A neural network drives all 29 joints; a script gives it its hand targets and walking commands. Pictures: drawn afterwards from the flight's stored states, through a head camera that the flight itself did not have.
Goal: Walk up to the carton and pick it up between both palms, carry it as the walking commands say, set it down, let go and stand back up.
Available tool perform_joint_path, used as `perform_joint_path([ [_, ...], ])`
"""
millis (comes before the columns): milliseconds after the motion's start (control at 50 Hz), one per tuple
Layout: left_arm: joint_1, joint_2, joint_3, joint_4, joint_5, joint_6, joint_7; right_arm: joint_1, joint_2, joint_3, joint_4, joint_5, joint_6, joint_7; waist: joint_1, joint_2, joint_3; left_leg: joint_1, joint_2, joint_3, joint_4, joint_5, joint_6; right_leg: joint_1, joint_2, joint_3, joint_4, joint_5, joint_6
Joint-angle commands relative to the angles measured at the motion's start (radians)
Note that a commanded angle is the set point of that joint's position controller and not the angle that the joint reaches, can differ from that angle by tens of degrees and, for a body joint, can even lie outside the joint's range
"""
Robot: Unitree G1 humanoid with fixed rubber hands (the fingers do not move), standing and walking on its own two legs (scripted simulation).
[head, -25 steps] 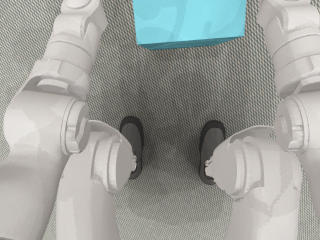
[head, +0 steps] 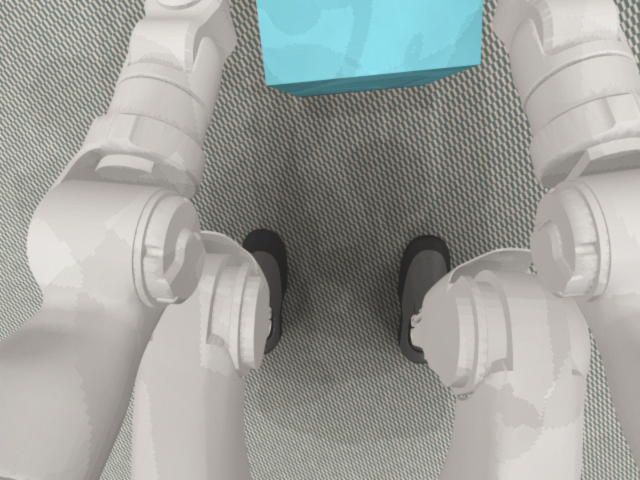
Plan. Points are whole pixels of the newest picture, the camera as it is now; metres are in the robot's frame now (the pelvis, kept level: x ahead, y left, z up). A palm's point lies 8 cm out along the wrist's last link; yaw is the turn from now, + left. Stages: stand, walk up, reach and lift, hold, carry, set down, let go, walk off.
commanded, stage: reach and lift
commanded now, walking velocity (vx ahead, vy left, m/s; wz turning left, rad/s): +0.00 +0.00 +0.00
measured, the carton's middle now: out of the picture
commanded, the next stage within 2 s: none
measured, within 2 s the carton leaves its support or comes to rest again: leaves its support in 0.70 s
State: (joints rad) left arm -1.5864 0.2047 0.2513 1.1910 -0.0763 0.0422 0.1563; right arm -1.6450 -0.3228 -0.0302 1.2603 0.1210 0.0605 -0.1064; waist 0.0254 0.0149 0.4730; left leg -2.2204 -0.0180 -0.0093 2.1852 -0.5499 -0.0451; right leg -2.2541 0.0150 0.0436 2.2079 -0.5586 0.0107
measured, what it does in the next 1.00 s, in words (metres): stands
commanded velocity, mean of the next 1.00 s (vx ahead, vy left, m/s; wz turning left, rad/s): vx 0.00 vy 0.00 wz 0.00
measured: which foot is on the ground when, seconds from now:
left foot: down 0.00-1.00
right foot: down 0.00-1.00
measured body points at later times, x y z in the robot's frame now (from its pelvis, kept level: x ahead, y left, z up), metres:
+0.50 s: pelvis +0.01 +0.00 -0.01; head +0.39 -0.02 +0.23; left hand +0.57 +0.13 -0.19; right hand +0.58 -0.13 -0.20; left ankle +0.12 +0.13 -0.33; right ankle +0.12 -0.12 -0.33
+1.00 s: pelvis +0.01 +0.01 +0.01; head +0.36 -0.02 +0.27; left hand +0.56 +0.13 -0.14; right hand +0.57 -0.13 -0.15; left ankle +0.12 +0.14 -0.33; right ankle +0.11 -0.12 -0.33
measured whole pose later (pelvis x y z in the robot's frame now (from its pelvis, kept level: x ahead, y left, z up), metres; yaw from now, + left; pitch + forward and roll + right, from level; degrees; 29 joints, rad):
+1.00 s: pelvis +0.01 +0.01 +0.01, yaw -2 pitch +37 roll +2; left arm -1.39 0.06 0.43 0.86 0.07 0.24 0.22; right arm -1.48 -0.22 -0.18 1.04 -0.05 0.26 -0.12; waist 0.04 0.02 0.30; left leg -2.23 -0.08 -0.04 2.17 -0.60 -0.08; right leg -2.26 0.05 0.07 2.17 -0.56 0.05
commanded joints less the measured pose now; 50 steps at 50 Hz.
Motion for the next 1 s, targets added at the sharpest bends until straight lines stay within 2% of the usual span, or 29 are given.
perform_joint_path([
  [0, -0.402, -0.717, -0.111, -0.152, 0.040, 0.044, -0.224, -0.401, 0.803, 0.091, -0.163, -0.052, 0.038, 0.229, 0.049, -0.097, -1.060, 0.448, -0.110, 0.083, -0.126, 0.215, 0.013, 0.532, 0.106, -0.049, -0.148, 0.227, -0.001],
  [40, -0.368, -0.813, -0.117, -0.175, 0.057, 0.069, -0.262, -0.356, 0.876, 0.065, -0.184, -0.080, 0.059, 0.266, 0.038, -0.075, -1.039, 0.437, -0.117, 0.091, -0.115, 0.234, 0.014, 0.527, 0.115, -0.061, -0.138, 0.256, -0.007],
  [120, -0.314, -0.922, -0.124, -0.199, 0.058, 0.097, -0.304, -0.328, 0.955, 0.055, -0.224, -0.089, 0.084, 0.308, 0.038, -0.057, -1.027, 0.425, -0.123, 0.099, -0.095, 0.247, 0.022, 0.505, 0.123, -0.070, -0.118, 0.260, -0.012],
  [180, -0.291, -0.970, -0.138, -0.198, 0.039, 0.107, -0.320, -0.316, 0.978, 0.067, -0.250, -0.090, 0.090, 0.318, 0.022, -0.061, -1.019, 0.416, -0.127, 0.096, -0.083, 0.264, 0.024, 0.505, 0.120, -0.073, -0.108, 0.274, -0.017],
  [280, -0.276, -0.998, -0.156, -0.213, 0.021, 0.110, -0.331, -0.271, 1.034, 0.072, -0.239, -0.077, 0.093, 0.323, 0.027, -0.060, -1.018, 0.384, -0.129, 0.099, -0.077, 0.293, 0.026, 0.516, 0.123, -0.068, -0.097, 0.324, -0.019],
  [500, -0.275, -1.032, -0.162, -0.225, 0.015, 0.115, -0.316, -0.273, 1.036, 0.077, -0.232, -0.071, 0.090, 0.313, 0.025, -0.062, -1.030, 0.391, -0.140, 0.089, -0.087, 0.312, 0.027, 0.504, 0.124, -0.071, -0.092, 0.328, -0.027],
  [720, -0.402, -1.113, -0.255, -0.375, -0.035, 0.129, -0.280, -0.424, 1.106, 0.168, -0.419, -0.014, 0.087, 0.271, 0.035, -0.088, -1.405, 0.524, -0.146, 0.101, -0.106, 0.410, 0.015, 0.686, 0.134, -0.091, -0.109, 0.446, -0.008],
  [880, -0.453, -1.159, -0.259, -0.385, 0.008, 0.178, -0.270, -0.511, 1.092, 0.146, -0.446, -0.052, 0.113, 0.247, 0.005, -0.079, -1.467, 0.583, -0.152, 0.099, -0.167, 0.319, 0.008, 0.672, 0.130, -0.116, -0.166, 0.327, -0.009],
  [980, -0.473, -1.161, -0.242, -0.393, 0.056, 0.200, -0.273, -0.514, 1.134, 0.132, -0.438, -0.076, 0.136, 0.248, 0.027, -0.081, -1.491, 0.575, -0.153, 0.110, -0.201, 0.273, 0.011, 0.685, 0.135, -0.116, -0.203, 0.290, -0.004],
])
